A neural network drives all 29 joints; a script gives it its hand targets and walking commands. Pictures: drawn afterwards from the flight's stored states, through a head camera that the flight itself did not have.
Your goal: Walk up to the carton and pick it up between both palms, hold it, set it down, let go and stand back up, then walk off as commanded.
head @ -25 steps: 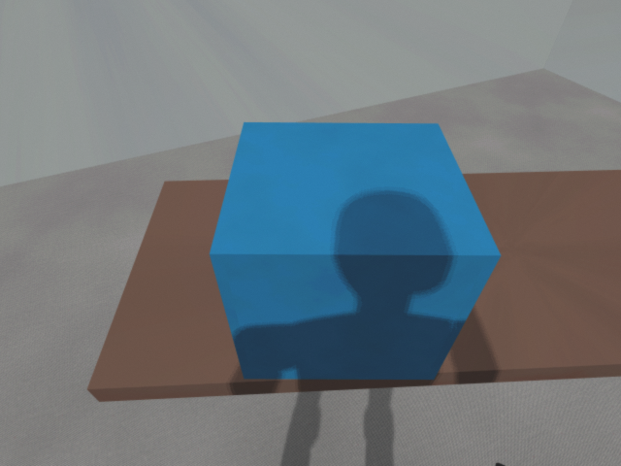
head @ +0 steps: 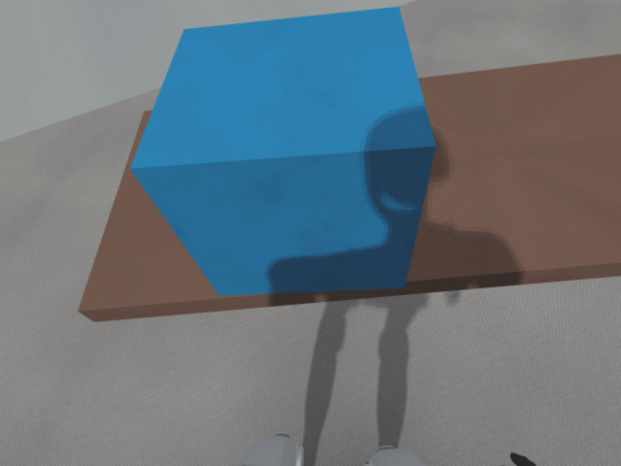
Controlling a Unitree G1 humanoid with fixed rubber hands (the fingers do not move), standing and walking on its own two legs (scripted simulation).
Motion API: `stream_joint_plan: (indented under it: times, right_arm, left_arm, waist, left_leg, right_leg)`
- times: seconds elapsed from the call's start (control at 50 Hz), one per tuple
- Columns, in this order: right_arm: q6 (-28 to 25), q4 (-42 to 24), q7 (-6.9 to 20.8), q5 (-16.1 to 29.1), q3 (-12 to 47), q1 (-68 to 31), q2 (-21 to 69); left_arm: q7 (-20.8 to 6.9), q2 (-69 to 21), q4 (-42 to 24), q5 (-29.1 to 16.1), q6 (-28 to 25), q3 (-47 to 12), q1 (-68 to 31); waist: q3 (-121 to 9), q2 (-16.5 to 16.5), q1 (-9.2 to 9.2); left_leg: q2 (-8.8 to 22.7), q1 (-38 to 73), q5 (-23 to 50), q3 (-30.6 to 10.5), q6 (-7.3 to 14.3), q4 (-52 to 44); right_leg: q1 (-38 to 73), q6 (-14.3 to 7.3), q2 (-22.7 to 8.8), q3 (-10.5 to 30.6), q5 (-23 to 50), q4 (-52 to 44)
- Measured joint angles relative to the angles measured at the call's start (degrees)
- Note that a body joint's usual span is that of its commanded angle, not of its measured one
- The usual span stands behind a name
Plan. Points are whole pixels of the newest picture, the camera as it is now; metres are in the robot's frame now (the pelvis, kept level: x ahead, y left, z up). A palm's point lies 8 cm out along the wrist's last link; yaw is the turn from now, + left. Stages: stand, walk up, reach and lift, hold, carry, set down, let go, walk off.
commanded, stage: walk off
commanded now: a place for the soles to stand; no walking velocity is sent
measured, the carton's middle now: (300, 165) +0.51 +0.02 +0.08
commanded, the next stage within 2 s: none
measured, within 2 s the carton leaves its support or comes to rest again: neither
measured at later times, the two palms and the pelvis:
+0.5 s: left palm out of the picture -0.09 +0.35 -0.15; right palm out of the picture -0.13 -0.22 -0.13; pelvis -0.21 +0.06 -0.03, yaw +0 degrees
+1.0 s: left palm out of the picture -0.37 +0.38 -0.08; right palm out of the picture -0.24 -0.22 -0.11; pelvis -0.33 +0.05 +0.01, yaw -1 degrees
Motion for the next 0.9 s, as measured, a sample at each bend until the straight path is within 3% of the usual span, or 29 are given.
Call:
stream_joint_plan:
  times: [0.1, 0.2, 0.36, 0.4, 0.42, 0.46, 0.5, 0.58, 0.64, 0.76, 0.86, 0.9]
  right_arm:
    - [0.2, 0.0, 0.0, 0.0, -0.3, 0.0, -1.1]
    - [0.1, 0.0, 0.0, 0.0, -0.5, 0.0, -1.8]
    - [0.1, -0.1, 1.0, 0.0, -0.5, 0.0, -1.9]
    - [0.3, -0.1, 1.6, 0.0, -0.5, 0.0, -1.9]
    - [0.2, -0.1, 2.0, 0.0, -0.5, 0.0, -1.7]
    - [0.1, 0.0, 2.8, 0.0, -0.6, 0.3, -1.2]
    - [0.4, 0.0, 2.5, 0.0, -0.6, 1.4, -1.2]
    - [0.3, -0.1, 1.5, -0.1, -0.6, 1.9, -1.2]
    - [-1.2, -0.1, 1.6, -0.1, -0.6, 1.9, -1.2]
    - [-3.1, -0.1, 2.5, -0.1, -0.5, 1.9, -1.2]
    - [-2.6, 0.0, 3.0, -0.1, -0.8, 1.9, -1.1]
    - [-1.8, 0.0, 2.7, -0.1, -1.5, 1.9, -1.1]
  left_arm:
    - [0.8, 0.0, 0.0, 0.0, 0.0, 0.0, -1.2]
    - [1.3, 0.0, -0.1, 0.0, 0.0, 0.0, -3.4]
    - [1.1, 0.2, -0.1, 0.0, 0.0, 0.0, -5.7]
    - [0.9, 0.6, -0.1, 0.0, 0.6, 0.0, -6.4]
    - [0.8, 1.0, 0.0, 0.0, 1.1, 0.0, -6.9]
    - [0.9, 1.9, 0.0, 0.0, 2.1, 0.0, -6.3]
    - [1.4, 2.2, 0.0, 0.0, 2.8, 0.0, -5.2]
    - [1.7, 3.2, -0.1, 0.0, 3.0, 0.0, -3.9]
    - [1.4, 4.1, -0.1, 0.0, 3.0, 0.0, -2.0]
    - [0.3, 6.5, -0.1, 0.0, 2.9, 0.0, 4.3]
    - [-1.3, 7.4, -0.1, 0.0, 2.8, 0.0, 9.5]
    - [-1.4, 6.9, 0.0, 0.0, 2.8, 0.0, 11.0]
  waist:
    - [0.0, 0.1, -0.03]
    - [0.0, 0.3, 0.05]
    - [0.2, 0.0, 0.03]
    - [0.2, -0.3, 0.00]
    - [0.9, -1.2, 0.10]
    - [2.0, -3.6, 0.51]
    - [2.0, -4.2, -0.20]
    - [1.9, -5.5, -0.30]
    - [1.8, -5.7, -0.26]
    - [1.7, -5.7, -0.19]
    - [0.8, -4.7, 0.12]
    - [0.8, -2.8, 0.11]
  left_leg:
    - [-0.5, 1.7, 0.0, -0.1, 0.0, 9.1]
    - [-0.5, 4.0, -0.1, -0.1, 0.0, 9.9]
    - [-0.5, 8.3, -2.8, -0.1, 0.1, -1.6]
    - [-0.5, 10.0, -4.4, -0.1, 1.5, -6.8]
    - [-1.0, 10.3, -6.8, 0.3, 3.5, -7.7]
    - [-1.5, 10.3, -4.5, 2.5, 5.2, -7.8]
    - [-1.1, 10.5, -1.2, 2.6, 5.5, -9.1]
    - [-1.1, 9.8, 5.8, 2.7, 5.5, -16.1]
    - [-1.1, 8.5, 11.0, 2.7, 5.5, -21.5]
    - [-1.2, 6.8, 15.4, 2.9, 5.2, -27.3]
    - [-1.2, 6.2, 18.8, 3.3, 3.0, -31.8]
    - [-0.9, 4.3, 15.1, 3.0, 1.8, -26.3]
  right_leg:
    - [-2.2, -0.2, 0.0, -0.5, 2.7, -0.4]
    - [-5.7, -0.2, 0.0, -0.9, 5.6, 0.0]
    - [-11.2, 0.0, -0.4, -1.2, 11.4, 0.8]
    - [-12.8, 0.2, -0.5, -1.2, 13.2, 0.9]
    - [-13.1, 0.2, -0.9, -0.8, 13.4, 0.9]
    - [-13.6, 0.2, -0.6, 1.3, 3.7, 4.0]
    - [-14.8, 0.2, 2.4, 5.2, -4.7, 14.6]
    - [-14.8, 0.2, 6.0, 9.8, -5.2, 30.7]
    - [-11.3, 0.3, 6.0, 9.9, -5.3, 32.8]
    - [2.7, 0.3, 5.6, 8.8, -6.7, 19.0]
    - [14.7, 0.3, 4.1, 0.7, -12.7, -3.6]
    - [17.1, -1.7, 4.4, -1.6, -5.7, -9.9]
